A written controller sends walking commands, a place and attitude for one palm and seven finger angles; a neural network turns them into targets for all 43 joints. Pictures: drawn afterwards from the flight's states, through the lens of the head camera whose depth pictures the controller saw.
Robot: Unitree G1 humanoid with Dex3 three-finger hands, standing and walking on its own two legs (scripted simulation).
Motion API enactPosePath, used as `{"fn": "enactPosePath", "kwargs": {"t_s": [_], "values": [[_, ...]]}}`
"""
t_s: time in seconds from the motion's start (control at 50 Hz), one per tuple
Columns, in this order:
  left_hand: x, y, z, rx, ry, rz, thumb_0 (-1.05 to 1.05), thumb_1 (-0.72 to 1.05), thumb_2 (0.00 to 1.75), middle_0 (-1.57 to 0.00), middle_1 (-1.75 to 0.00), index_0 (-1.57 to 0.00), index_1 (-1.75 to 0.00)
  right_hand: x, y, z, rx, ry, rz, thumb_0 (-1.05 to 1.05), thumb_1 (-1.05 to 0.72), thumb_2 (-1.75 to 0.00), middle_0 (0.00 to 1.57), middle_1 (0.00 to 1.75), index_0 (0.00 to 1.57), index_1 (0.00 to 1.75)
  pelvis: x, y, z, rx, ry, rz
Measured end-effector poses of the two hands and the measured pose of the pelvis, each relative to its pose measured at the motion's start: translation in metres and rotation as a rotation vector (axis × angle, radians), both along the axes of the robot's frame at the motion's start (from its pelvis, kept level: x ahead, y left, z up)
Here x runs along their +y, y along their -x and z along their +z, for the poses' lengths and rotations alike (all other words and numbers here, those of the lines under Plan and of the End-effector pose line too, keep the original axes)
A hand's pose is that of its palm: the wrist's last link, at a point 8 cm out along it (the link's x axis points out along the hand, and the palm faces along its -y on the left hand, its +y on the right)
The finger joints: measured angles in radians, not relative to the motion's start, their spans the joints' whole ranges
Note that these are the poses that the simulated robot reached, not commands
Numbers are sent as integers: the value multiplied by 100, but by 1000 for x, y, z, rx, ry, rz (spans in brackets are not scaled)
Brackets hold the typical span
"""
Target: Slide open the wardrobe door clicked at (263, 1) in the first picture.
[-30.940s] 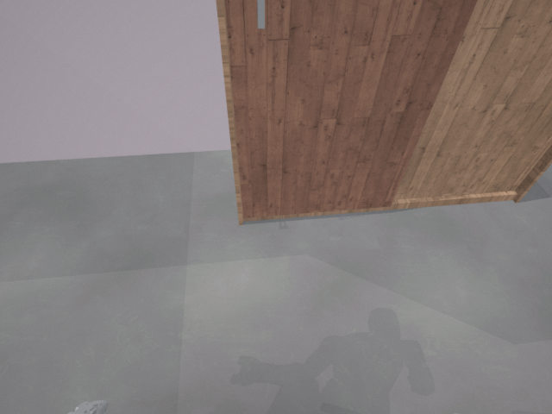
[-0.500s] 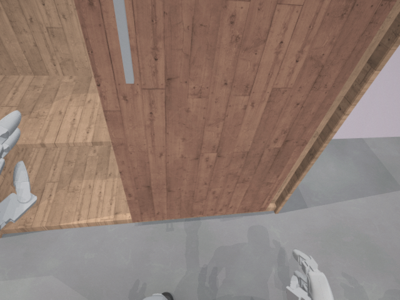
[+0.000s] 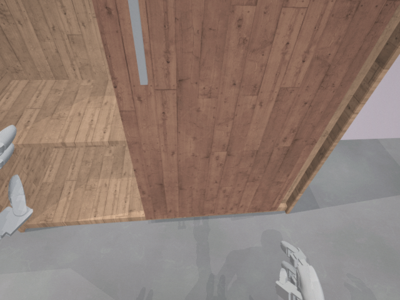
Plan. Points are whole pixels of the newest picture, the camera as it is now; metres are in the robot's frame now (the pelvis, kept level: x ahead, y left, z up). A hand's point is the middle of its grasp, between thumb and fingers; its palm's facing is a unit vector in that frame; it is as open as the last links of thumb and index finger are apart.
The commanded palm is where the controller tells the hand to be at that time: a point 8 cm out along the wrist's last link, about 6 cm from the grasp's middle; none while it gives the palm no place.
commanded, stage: stop stepping back and stand still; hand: left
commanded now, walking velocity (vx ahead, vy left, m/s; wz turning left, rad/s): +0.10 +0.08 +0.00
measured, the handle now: (137, 24) +0.60 +0.18 +0.26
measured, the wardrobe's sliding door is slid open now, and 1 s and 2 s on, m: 0.61 0.61 0.61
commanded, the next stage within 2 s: let the arm hang, fingers relaxed in 0.06 s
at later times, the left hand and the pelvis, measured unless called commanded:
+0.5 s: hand out of the picture +0.05 +0.18 -0.18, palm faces +0.03 -0.99 -0.17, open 7.0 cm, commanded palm none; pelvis +0.00 +0.00 +0.00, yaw +4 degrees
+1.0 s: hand out of the picture +0.02 +0.17 -0.17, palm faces +0.07 -0.98 -0.20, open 7.4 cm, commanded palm none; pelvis +0.01 -0.01 +0.01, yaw +4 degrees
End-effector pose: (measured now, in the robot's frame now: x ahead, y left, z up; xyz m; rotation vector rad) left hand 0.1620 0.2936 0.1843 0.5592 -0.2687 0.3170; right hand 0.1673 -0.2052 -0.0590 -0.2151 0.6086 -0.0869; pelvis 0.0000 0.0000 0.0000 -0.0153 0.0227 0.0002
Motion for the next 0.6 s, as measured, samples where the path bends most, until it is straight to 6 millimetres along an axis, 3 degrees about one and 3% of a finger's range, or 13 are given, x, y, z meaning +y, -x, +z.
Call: {"fn": "enactPosePath", "kwargs": {"t_s": [0.08, 0.18, 0.22, 0.28, 0.34, 0.42, 0.46, 0.6], "values": [[13, 8, -5, 13, 24, 68, 1, 89, 90, -21, -30, -21, -30, -3, 0, -11, 73, 11, 1, 1, -90, -90, 21, 30, 20, 30, 4, -8, 0, 8, 1, -9], [37, -5, -33, 32, 117, 157, 1, 89, 90, -21, -30, -21, -30, -12, -1, -24, 132, 59, -7, 1, -90, -90, 20, 30, 20, 30, 17, -17, -5, -2, 4, 18], [43, -21, -77, 227, 177, 166, 1, 89, 90, -20, -30, -20, -30, -18, 1, -31, 185, 60, 14, 1, -90, -90, 20, 30, 20, 30, 21, -14, -4, 4, -4, 37], [34, -25, -165, 628, 297, 185, 0, 90, 90, -19, -30, -20, -30, -27, 10, -40, 265, 83, 17, 1, -90, -90, 20, 30, 20, 30, 21, -8, -2, 13, -9, 66], [2, 2, -242, 972, 392, 166, 1, 91, 90, -19, -30, -19, -30, -37, 27, -44, 330, 96, -6, 1, -90, -90, 20, 30, 20, 30, 16, -3, -2, 5, -19, 60], [-50, 65, -313, 1296, 497, 141, 1, 91, 90, -19, -30, -20, -30, -52, 56, -56, 435, 94, -57, 0, -90, -90, 20, 29, 20, 30, 5, -1, -9, -10, -45, 39], [-70, 99, -328, 1420, 559, 164, 1, 92, 90, -20, -30, -20, -30, -54, 75, -61, 511, 90, -81, 0, -91, -90, 20, 29, 20, 30, 3, -1, -7, -18, -29, 51], [-55, 163, -328, 1569, 596, 336, 0, 98, 90, -20, -30, -21, -30, -45, 135, -72, 763, 67, -93, 0, -91, -90, 20, 29, 20, 30, -4, -5, 2, -19, -8, 69]]}}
